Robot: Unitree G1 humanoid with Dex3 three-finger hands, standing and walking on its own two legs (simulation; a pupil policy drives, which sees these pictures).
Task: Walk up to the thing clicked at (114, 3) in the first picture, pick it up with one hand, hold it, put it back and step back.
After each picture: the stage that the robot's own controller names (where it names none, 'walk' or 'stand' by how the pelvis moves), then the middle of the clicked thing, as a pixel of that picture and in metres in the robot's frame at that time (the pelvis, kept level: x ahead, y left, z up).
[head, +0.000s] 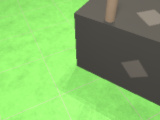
stand; (112, 2) +0.98 -0.16 -0.03
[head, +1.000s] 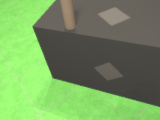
walk; (67, 9) +0.88 +0.15 -0.01
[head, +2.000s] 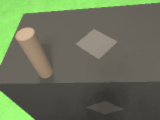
walk; (37, 55) +0.50 +0.23 -0.01
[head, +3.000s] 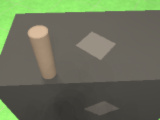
walk; (44, 55) +0.49 +0.19 -0.01
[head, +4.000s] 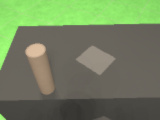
stand; (42, 71) +0.44 +0.19 -0.03
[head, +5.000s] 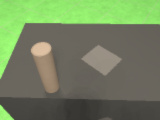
stand; (47, 70) +0.44 +0.17 -0.03
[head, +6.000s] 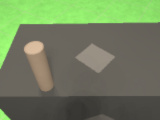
stand; (41, 68) +0.46 +0.20 -0.04
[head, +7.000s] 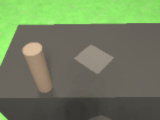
stand; (39, 70) +0.45 +0.21 -0.04
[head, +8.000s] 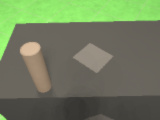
rise first; (38, 70) +0.45 +0.21 -0.04
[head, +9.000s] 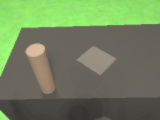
rise first; (42, 71) +0.45 +0.22 -0.03
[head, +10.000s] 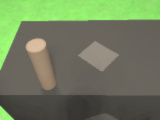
go down; (43, 67) +0.45 +0.20 -0.03
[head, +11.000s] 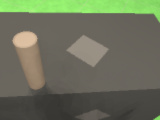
go down; (32, 64) +0.43 +0.19 +0.01
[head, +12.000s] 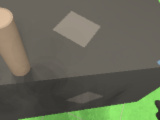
close in; (11, 48) +0.45 +0.21 +0.04
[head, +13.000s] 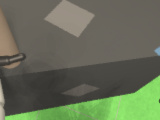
close; out of the picture +0.46 +0.21 +0.07
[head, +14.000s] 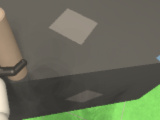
lift; (6, 50) +0.43 +0.21 +0.06
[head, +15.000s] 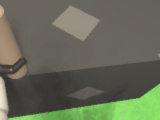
lift; (5, 48) +0.44 +0.21 +0.06
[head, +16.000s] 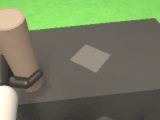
hold; (21, 58) +0.33 +0.17 +0.21
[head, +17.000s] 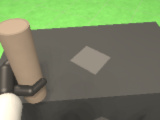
hold; (26, 66) +0.32 +0.17 +0.17
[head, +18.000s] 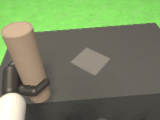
crouch; (30, 67) +0.33 +0.16 +0.16
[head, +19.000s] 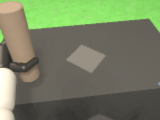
crouch; (20, 47) +0.41 +0.19 +0.17
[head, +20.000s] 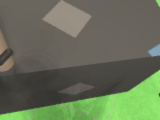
lower; out of the picture +0.47 +0.23 +0.05
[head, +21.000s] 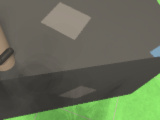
lower; out of the picture +0.47 +0.23 +0.07
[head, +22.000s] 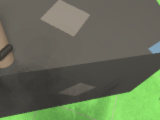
lower; out of the picture +0.48 +0.22 +0.07
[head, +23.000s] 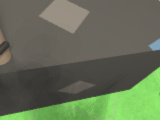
lower; out of the picture +0.49 +0.23 +0.07
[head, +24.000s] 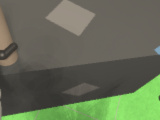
loosen; out of the picture +0.48 +0.22 +0.07
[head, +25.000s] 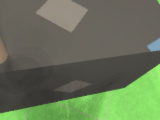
rise; out of the picture +0.47 +0.23 +0.07
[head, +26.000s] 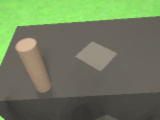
sink last; (36, 68) +0.44 +0.22 +0.01
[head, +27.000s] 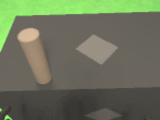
stand; (37, 59) +0.46 +0.22 +0.02
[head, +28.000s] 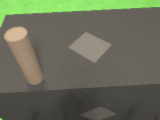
stand; (27, 59) +0.45 +0.23 +0.03
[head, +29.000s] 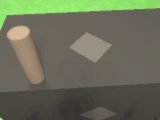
stand; (29, 58) +0.46 +0.23 +0.03
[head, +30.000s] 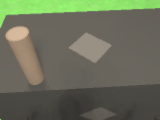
stand; (28, 59) +0.45 +0.23 +0.03
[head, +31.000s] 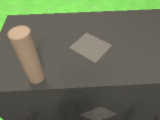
stand; (29, 58) +0.46 +0.23 +0.03
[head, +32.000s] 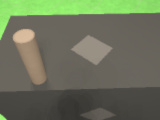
stand; (32, 60) +0.46 +0.22 +0.01
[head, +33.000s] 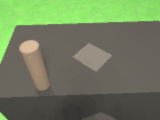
walk; (36, 68) +0.46 +0.22 -0.03
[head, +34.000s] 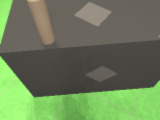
walk; (42, 20) +0.65 +0.21 -0.01
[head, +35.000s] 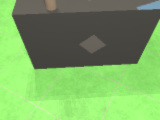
walk; out of the picture +0.99 +0.21 -0.01
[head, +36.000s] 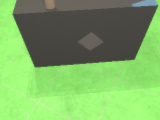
stand; out of the picture +1.04 +0.25 -0.02
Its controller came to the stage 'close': yes
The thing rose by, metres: 0.20
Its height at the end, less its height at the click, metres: +0.00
